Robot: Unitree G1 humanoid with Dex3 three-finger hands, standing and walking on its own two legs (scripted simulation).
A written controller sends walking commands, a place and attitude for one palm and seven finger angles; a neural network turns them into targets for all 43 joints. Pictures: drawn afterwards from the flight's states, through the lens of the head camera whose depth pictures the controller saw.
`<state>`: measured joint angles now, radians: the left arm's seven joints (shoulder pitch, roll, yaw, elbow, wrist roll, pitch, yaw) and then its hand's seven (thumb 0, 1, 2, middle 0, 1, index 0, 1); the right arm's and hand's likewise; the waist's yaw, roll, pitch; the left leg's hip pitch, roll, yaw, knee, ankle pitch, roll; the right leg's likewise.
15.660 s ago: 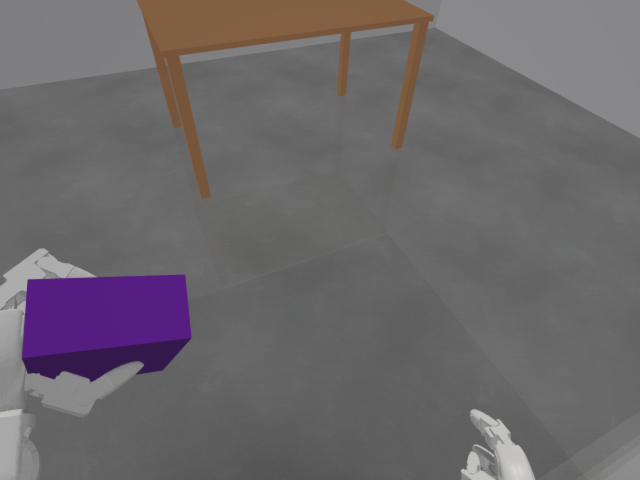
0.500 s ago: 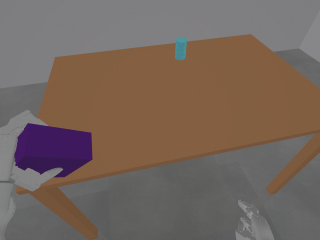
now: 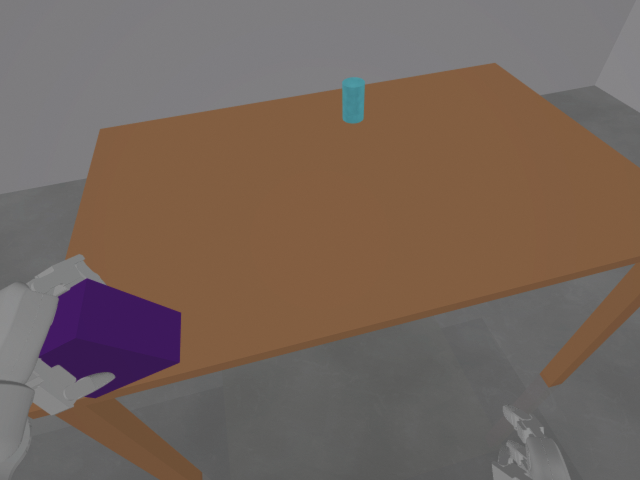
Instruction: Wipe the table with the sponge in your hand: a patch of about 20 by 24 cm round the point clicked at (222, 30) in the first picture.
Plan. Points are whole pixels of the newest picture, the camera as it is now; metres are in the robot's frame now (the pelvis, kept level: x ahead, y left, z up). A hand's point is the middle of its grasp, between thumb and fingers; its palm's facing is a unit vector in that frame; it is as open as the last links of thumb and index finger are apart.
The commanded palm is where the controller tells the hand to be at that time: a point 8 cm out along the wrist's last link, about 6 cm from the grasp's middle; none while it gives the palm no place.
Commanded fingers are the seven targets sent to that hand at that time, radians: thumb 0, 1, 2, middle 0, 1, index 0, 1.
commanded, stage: turn the palm down, sponge in hand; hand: left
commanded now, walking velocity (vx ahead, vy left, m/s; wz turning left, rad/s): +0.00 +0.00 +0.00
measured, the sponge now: (107, 349) +0.22 +0.27 +0.09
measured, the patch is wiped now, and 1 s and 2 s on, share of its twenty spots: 0.00 0.00 0.00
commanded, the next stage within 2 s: move the sponge above the wiping area in 1.24 s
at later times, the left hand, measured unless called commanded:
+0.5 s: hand (56, 331) +0.22 +0.31 +0.13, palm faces +0.13 -0.23 -0.96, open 10.0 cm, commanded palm +0.19 +0.31 +0.19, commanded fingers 0.00 0.10 1.30 -1.20 -1.60 -1.20 -1.60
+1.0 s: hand (63, 330) +0.22 +0.31 +0.12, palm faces +0.04 -0.09 -1.00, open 10.0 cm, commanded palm +0.19 +0.30 +0.19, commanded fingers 0.00 0.10 1.30 -1.20 -1.60 -1.20 -1.60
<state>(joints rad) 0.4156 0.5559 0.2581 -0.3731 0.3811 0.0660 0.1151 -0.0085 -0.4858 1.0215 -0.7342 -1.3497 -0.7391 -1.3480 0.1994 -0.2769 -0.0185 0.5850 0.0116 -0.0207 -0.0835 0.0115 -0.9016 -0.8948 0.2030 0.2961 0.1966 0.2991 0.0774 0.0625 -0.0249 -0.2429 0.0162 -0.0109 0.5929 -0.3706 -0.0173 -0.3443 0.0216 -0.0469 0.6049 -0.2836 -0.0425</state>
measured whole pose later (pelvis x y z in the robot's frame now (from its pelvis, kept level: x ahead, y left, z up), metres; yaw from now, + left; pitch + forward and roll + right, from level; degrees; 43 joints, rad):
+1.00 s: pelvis +0.00 +0.02 +0.02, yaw +0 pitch -3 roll +0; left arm 0.20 0.53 -0.02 -0.24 0.86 0.33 0.00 -0.01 -0.48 1.02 -0.73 -1.35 -0.74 -1.35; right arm 0.03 -0.27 0.03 0.65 0.02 0.07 -0.03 0.01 -0.90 -0.89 0.20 0.30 0.20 0.30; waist 0.13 0.11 0.02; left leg -0.03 -0.01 0.01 0.34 -0.25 0.02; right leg -0.14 0.00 -0.03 0.36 -0.17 -0.01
